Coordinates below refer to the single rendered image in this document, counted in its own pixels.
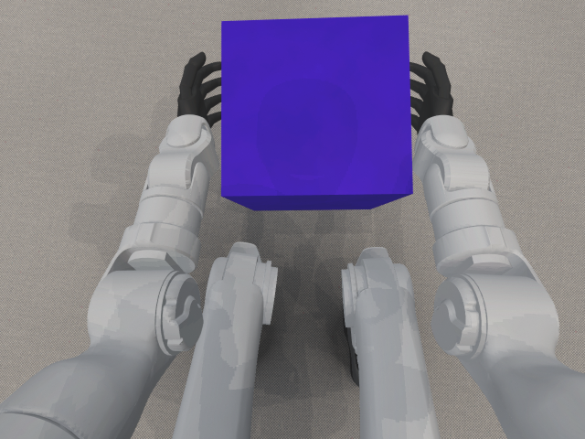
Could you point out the robot shin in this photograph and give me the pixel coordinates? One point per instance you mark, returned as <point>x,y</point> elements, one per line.
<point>402,273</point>
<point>220,264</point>

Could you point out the right robot forearm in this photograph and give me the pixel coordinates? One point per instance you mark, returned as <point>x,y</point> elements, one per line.
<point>468,226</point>

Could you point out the robot left hand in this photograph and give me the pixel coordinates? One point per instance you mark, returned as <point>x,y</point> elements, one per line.
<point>193,91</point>

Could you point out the left robot forearm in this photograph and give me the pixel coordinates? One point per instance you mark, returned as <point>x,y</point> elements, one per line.
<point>164,235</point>

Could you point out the left robot upper arm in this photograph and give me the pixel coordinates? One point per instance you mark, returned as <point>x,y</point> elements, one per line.
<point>138,322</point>

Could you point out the robot right hand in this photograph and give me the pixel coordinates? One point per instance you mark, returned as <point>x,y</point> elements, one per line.
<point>436,93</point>

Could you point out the right robot upper arm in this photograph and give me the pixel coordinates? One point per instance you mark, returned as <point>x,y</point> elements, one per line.
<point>504,330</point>

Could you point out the right robot shin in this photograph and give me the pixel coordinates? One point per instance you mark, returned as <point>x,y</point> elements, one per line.
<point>402,273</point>

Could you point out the carton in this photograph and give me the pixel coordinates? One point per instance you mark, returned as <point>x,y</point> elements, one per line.
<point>315,112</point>

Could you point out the left robot shin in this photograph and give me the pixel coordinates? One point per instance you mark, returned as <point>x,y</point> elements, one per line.
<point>220,264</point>

